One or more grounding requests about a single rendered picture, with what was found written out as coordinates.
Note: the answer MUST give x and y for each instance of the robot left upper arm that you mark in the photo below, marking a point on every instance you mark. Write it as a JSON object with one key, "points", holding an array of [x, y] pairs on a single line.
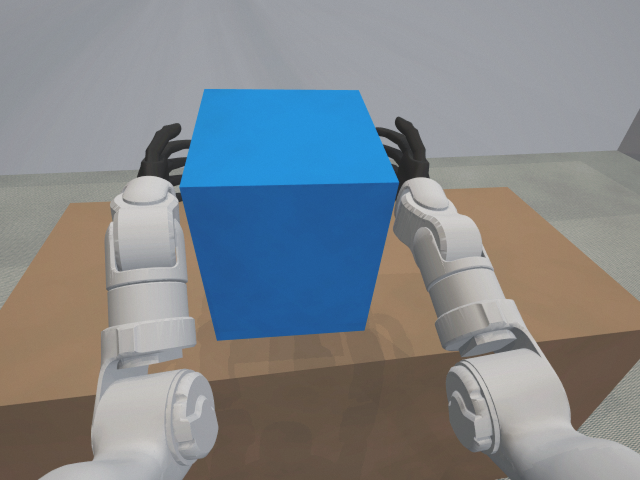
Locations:
{"points": [[149, 427]]}

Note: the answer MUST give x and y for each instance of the robot left hand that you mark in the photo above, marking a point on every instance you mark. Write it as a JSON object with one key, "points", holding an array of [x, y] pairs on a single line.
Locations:
{"points": [[156, 162]]}

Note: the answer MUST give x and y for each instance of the robot right hand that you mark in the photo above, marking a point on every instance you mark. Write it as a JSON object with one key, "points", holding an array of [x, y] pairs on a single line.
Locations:
{"points": [[412, 160]]}

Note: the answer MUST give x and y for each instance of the robot right forearm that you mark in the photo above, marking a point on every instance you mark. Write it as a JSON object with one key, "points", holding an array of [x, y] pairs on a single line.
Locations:
{"points": [[474, 317]]}

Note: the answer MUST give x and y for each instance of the robot right upper arm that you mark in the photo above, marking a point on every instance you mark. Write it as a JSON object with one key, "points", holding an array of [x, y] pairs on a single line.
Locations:
{"points": [[511, 407]]}

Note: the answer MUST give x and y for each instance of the pedestal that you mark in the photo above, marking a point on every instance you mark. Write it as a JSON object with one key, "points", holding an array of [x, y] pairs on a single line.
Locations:
{"points": [[358, 405]]}

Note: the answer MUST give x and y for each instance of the carton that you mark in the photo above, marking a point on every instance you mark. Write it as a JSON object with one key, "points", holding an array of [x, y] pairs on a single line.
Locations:
{"points": [[288, 196]]}

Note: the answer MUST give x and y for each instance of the robot left forearm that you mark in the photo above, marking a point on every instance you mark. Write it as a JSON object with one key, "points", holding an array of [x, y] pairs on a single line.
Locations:
{"points": [[148, 314]]}

